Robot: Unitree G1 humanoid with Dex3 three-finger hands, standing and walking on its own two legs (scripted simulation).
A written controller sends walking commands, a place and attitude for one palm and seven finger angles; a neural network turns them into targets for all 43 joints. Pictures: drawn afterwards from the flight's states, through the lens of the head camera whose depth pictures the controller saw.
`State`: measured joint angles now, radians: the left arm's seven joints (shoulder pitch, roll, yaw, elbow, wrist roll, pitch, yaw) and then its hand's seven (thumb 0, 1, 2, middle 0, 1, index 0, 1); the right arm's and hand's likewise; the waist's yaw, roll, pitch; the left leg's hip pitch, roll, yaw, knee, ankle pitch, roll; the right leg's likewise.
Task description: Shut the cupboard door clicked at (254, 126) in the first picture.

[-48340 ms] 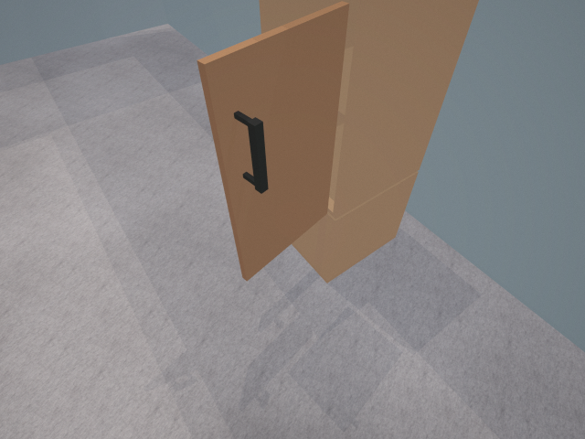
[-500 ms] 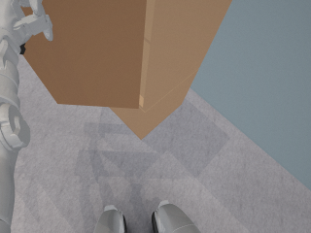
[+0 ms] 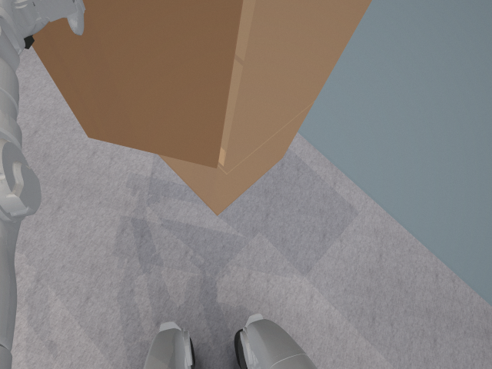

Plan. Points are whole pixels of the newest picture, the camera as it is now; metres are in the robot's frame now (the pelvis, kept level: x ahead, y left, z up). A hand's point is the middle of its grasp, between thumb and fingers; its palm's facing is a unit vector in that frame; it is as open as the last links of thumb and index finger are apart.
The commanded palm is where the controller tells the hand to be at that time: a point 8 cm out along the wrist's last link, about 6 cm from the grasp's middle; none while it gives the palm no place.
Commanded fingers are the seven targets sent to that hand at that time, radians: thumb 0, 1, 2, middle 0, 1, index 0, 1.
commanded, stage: push the door shut along its arc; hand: left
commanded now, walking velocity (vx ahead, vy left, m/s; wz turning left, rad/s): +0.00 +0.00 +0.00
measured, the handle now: out of the picture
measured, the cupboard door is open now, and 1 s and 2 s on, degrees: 34 25 25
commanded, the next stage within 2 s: pull the fist back off the door in 0.10 s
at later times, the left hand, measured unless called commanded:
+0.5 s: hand out of the picture +0.62 +0.09 +0.16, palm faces +0.19 -0.98 -0.06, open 3.2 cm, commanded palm +0.58 +0.12 +0.15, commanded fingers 0.00 0.90 0.90 -1.30 -1.50 -1.30 -1.50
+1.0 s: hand (102, 46) +0.53 +0.10 +0.14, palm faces +0.14 -0.99 +0.01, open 3.1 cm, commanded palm +0.51 +0.14 +0.15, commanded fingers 0.00 0.90 0.90 -1.30 -1.50 -1.30 -1.50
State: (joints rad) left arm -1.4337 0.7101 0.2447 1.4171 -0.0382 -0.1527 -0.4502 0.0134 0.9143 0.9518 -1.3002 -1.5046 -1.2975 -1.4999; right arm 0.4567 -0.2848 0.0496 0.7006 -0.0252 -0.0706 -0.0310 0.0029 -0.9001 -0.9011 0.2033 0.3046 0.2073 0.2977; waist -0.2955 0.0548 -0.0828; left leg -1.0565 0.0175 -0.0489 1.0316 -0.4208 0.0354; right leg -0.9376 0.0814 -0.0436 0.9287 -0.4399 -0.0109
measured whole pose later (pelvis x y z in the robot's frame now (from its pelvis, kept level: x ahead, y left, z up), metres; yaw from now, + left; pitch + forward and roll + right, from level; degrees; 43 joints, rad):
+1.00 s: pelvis +0.02 -0.03 +0.03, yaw +1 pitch +18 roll -2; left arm -0.95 0.32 0.32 1.14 -0.06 -0.30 0.06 0.02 0.90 0.90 -1.30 -1.50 -1.30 -1.50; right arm 0.47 -0.29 -0.03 0.65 -0.04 0.00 0.07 0.00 -0.90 -0.90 0.20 0.30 0.20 0.30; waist -0.17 0.05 -0.11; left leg -0.77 0.02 -0.03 0.84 -0.38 0.00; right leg -0.68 0.08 -0.02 0.79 -0.42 -0.05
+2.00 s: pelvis +0.00 -0.02 +0.07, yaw +2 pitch -2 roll -1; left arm 0.00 0.30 0.13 0.07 -0.09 -0.08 0.06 0.02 0.90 0.90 -0.99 -1.16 -0.98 -1.15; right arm 0.15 -0.23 0.05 0.55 0.05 0.00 -0.07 0.01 -0.90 -0.90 0.20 0.30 0.20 0.30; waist 0.02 0.05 -0.03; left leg -0.25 -0.02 -0.02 0.52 -0.24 0.02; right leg -0.17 0.04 0.00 0.50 -0.29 -0.03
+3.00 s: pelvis +0.02 -0.02 +0.07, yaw +3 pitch -2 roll -1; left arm 0.46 0.36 0.37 -0.34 -0.08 -0.12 0.10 0.02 0.89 0.90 -0.21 -0.31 -0.21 -0.30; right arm 0.19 -0.24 0.02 0.62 0.02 -0.04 -0.07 0.01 -0.90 -0.90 0.20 0.30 0.20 0.30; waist 0.04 0.10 -0.03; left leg -0.21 -0.01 -0.04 0.48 -0.24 0.01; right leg -0.10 0.05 -0.01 0.40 -0.27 -0.03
